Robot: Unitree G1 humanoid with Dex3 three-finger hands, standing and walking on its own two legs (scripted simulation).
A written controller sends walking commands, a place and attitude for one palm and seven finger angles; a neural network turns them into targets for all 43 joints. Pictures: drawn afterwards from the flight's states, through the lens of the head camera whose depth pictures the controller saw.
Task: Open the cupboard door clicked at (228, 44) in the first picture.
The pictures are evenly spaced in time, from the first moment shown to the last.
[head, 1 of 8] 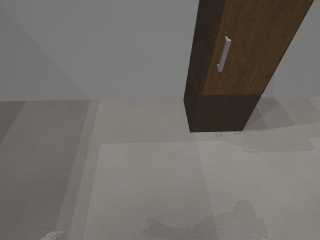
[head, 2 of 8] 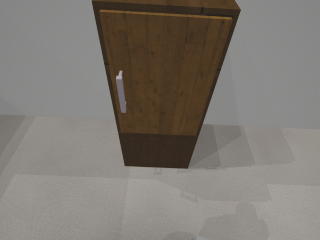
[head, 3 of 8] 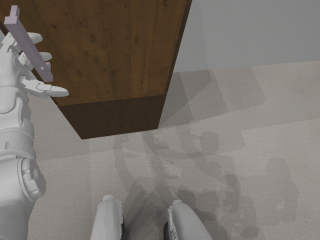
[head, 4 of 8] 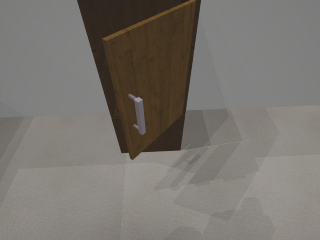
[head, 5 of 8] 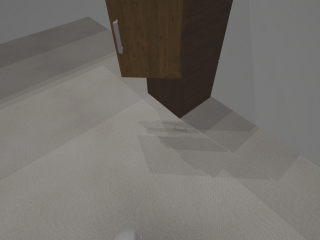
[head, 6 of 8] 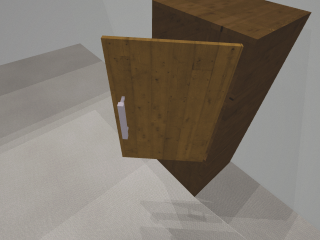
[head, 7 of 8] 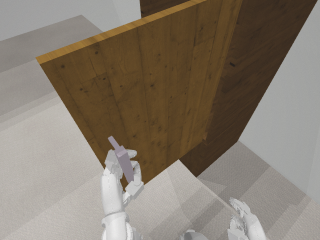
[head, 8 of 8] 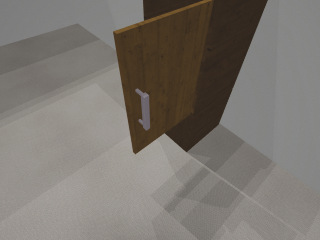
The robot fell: no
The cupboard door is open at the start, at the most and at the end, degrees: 0 90 90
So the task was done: yes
